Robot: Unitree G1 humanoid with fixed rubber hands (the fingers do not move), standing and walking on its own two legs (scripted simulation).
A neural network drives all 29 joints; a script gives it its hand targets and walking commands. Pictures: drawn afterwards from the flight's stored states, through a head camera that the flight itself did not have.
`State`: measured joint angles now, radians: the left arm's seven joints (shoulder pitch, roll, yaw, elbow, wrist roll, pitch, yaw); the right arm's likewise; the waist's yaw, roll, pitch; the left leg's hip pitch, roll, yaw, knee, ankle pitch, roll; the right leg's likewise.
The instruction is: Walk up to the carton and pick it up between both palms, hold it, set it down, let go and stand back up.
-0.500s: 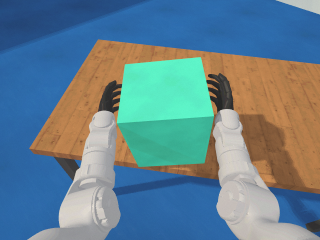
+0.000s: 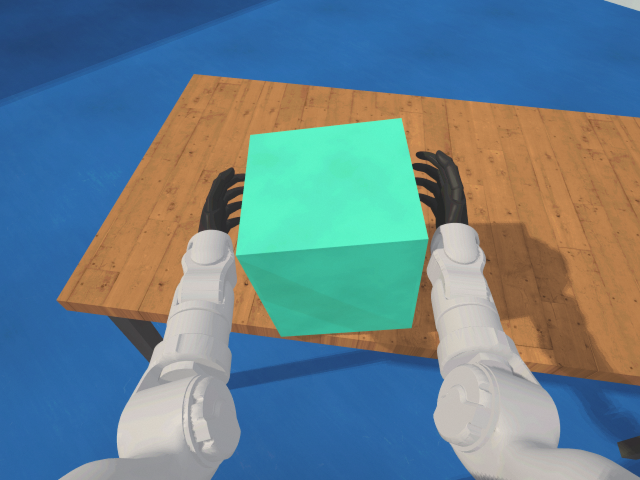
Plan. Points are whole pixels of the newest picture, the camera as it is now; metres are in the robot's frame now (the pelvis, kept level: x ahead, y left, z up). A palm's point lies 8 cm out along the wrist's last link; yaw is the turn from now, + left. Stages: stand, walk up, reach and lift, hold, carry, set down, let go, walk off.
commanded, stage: set down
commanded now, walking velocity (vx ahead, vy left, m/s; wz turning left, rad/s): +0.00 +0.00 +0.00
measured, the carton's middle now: (335, 237) +0.43 -0.03 +0.01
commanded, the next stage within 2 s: none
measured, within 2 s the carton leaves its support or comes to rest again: rests again in 1.52 s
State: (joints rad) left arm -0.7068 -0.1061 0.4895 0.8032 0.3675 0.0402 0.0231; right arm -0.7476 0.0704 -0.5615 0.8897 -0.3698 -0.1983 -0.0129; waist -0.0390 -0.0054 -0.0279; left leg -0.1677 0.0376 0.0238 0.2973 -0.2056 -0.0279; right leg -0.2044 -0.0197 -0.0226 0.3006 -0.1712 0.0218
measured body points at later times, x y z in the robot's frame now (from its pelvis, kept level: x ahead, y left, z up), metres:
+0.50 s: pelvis +0.00 +0.00 +0.00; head +0.03 +0.01 +0.45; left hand +0.41 +0.13 +0.07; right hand +0.41 -0.17 +0.10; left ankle -0.04 +0.13 -0.75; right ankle -0.02 -0.13 -0.75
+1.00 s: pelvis +0.00 +0.00 +0.00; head +0.04 +0.01 +0.45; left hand +0.42 +0.12 +0.06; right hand +0.40 -0.18 +0.09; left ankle -0.04 +0.13 -0.75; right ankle -0.02 -0.13 -0.75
